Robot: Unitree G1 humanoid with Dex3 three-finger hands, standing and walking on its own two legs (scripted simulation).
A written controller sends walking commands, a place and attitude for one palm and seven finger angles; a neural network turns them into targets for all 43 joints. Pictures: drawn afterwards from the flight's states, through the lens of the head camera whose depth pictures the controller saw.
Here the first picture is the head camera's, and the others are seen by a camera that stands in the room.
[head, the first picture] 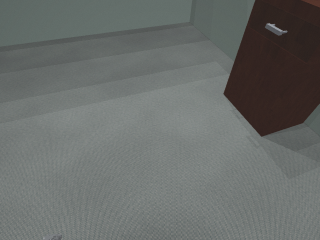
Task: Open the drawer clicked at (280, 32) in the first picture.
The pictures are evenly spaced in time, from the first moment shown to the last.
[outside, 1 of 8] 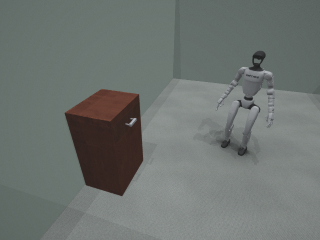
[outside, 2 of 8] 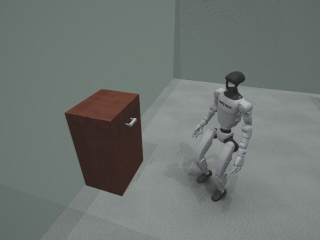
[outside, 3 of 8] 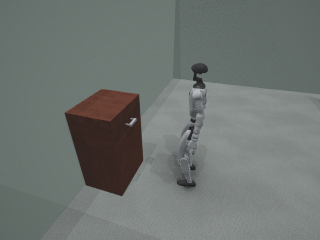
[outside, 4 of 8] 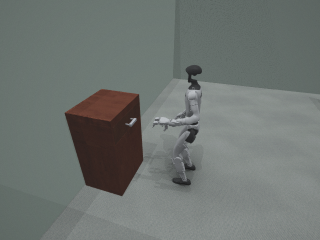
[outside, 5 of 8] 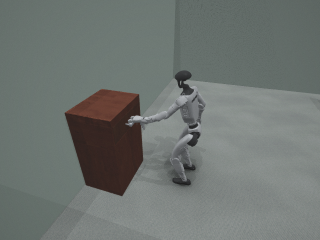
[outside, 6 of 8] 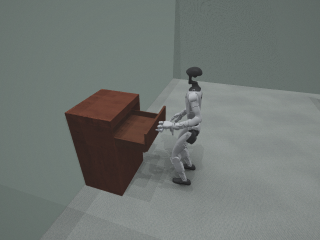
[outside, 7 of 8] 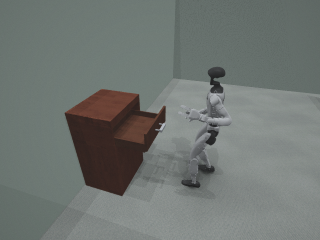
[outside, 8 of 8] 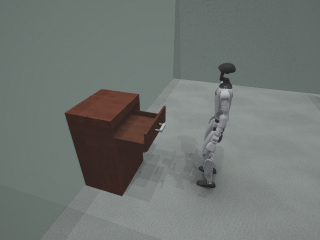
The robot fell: no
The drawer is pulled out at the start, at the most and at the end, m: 0.00 0.30 0.30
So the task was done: yes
